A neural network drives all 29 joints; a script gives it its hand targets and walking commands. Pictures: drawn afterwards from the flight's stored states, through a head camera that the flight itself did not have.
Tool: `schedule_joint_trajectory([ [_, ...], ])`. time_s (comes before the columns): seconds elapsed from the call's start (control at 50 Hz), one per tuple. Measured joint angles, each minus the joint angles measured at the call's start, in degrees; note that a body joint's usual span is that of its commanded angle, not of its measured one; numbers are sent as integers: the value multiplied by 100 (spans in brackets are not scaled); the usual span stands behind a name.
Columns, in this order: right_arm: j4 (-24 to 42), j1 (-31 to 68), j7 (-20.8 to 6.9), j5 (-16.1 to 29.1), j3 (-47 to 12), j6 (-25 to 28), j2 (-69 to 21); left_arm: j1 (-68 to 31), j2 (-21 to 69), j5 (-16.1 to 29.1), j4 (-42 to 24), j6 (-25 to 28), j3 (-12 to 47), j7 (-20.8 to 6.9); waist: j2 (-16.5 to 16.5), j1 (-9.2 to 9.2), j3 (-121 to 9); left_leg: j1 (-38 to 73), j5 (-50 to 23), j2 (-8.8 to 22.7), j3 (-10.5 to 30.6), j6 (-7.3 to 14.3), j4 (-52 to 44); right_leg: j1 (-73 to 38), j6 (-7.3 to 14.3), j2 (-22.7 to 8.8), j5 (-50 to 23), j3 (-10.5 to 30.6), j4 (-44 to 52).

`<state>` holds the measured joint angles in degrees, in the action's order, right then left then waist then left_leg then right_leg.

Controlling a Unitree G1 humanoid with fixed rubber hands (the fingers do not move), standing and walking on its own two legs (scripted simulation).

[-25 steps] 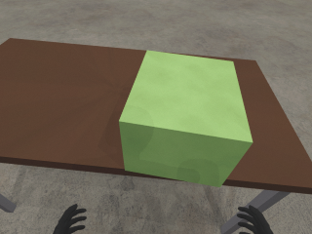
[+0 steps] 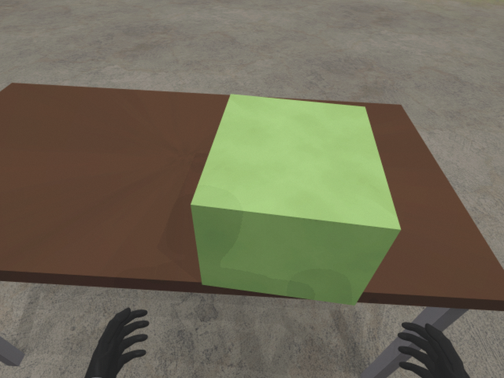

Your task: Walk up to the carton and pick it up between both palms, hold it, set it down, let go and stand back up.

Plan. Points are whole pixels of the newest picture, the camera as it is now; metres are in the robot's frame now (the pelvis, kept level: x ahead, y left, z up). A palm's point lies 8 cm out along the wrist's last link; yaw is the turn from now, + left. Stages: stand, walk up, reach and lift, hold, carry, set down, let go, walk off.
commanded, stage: reach and lift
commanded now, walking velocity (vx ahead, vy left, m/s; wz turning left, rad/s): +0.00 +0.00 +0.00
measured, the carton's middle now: (287, 191) +0.45 -0.04 +0.06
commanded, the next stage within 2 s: none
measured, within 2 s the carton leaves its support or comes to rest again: neither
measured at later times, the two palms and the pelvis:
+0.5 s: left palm (99, 367) +0.14 +0.21 +0.04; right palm out of the picture +0.15 -0.25 +0.05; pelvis -0.02 -0.01 +0.00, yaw +1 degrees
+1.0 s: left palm (124, 277) +0.24 +0.20 +0.08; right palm (465, 307) +0.23 -0.26 +0.08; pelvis +0.00 -0.01 +0.00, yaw -1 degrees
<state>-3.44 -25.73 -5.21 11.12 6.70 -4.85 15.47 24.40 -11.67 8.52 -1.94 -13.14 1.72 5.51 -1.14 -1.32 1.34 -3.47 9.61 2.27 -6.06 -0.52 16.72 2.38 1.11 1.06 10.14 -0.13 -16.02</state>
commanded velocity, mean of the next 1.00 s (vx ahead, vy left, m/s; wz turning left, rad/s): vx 0.00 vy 0.00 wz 0.00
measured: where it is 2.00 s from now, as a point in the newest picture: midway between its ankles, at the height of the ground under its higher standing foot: outside the picture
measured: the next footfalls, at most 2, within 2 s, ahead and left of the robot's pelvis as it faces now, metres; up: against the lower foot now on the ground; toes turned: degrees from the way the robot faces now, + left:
none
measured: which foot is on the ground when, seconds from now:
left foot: down 0.00-1.00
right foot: down 0.00-1.00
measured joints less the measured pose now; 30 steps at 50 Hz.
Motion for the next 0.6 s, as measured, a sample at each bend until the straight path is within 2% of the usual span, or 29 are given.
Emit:
schedule_joint_trajectory([
  [0.22,656,-292,164,266,11,45,-95,234,-184,207,-488,342,98,21,-68,23,-50,-78,-83,15,49,-27,3,98,38,16,-20,-48,-82],
  [0.44,1314,-345,329,426,178,-125,-229,263,-458,563,-976,438,251,75,-23,4,-58,-191,-119,4,84,-19,109,230,46,0,-8,-80,-253],
  [0.52,1379,-16,384,391,140,-303,-115,-7,-504,780,-981,324,248,87,-1,-11,21,-141,-138,-26,61,5,109,239,36,-30,21,-57,-365],
  [0.6,1299,525,425,444,140,-621,40,-479,-503,920,-976,-86,220,139,26,-14,27,-117,-140,-56,25,23,122,277,27,-60,69,-22,-489],
])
